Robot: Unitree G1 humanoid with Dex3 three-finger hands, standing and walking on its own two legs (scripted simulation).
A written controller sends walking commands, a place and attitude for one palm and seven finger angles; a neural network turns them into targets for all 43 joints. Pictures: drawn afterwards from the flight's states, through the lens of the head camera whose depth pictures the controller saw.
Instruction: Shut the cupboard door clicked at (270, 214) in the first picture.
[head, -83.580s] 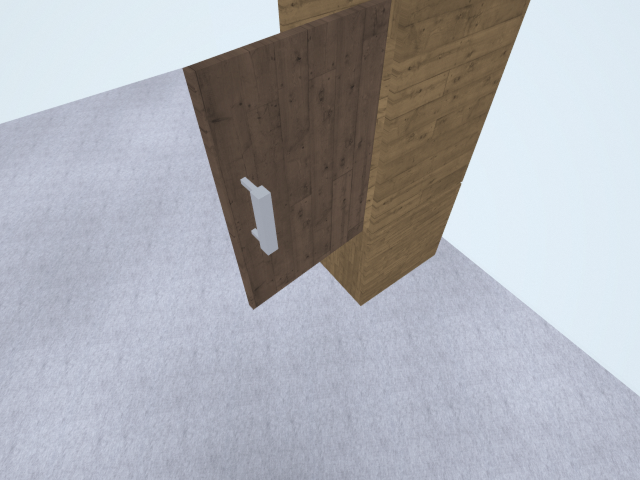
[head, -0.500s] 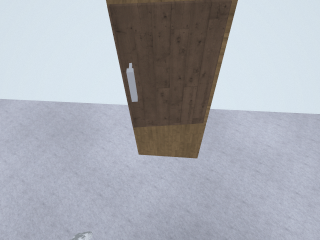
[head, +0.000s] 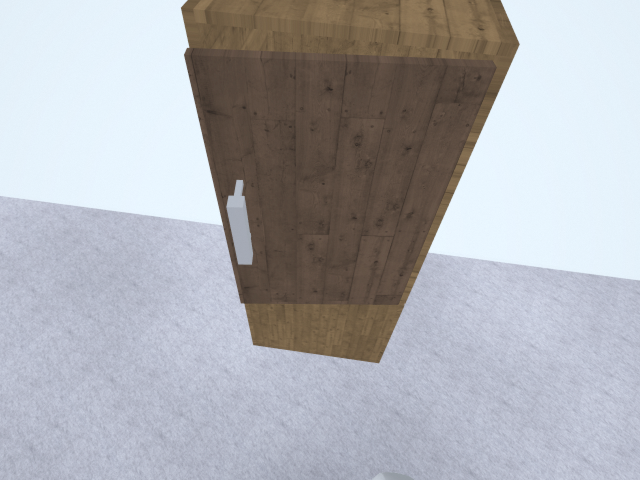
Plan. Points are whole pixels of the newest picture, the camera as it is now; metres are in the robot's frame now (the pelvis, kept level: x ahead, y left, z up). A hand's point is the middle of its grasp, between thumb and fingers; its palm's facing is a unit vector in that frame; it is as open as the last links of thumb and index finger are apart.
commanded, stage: come to a stop and stand still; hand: left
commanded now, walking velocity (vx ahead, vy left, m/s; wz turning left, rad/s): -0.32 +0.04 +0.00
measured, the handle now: (242, 223) +0.50 +0.16 -0.02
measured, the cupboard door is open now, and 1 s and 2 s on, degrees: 8 8 8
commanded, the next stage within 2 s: look again from close up in 1.10 s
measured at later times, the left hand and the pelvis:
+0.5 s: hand out of the picture +0.13 +0.17 -0.18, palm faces +0.08 -0.97 -0.22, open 7.3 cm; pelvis +0.04 -0.02 -0.01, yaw +3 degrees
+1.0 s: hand out of the picture +0.01 +0.15 -0.17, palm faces +0.03 -0.98 -0.19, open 7.4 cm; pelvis +0.02 -0.02 +0.00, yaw +0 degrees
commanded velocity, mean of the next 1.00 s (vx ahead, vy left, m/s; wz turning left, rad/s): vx -0.10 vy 0.05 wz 0.00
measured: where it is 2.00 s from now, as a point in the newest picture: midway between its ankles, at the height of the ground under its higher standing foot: outside the picture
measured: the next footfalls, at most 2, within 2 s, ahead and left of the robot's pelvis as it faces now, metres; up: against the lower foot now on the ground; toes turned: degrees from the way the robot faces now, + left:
right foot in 0.14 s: +0.15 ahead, -0.19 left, +0.00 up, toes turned -3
left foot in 0.50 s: +0.07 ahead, +0.09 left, +0.00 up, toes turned +4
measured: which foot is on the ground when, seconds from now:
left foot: down 0.00-0.16, up 0.18-0.48, down 0.50-1.00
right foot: up 0.00-0.12, down 0.14-0.50, up 0.52-0.78, down 0.80-1.00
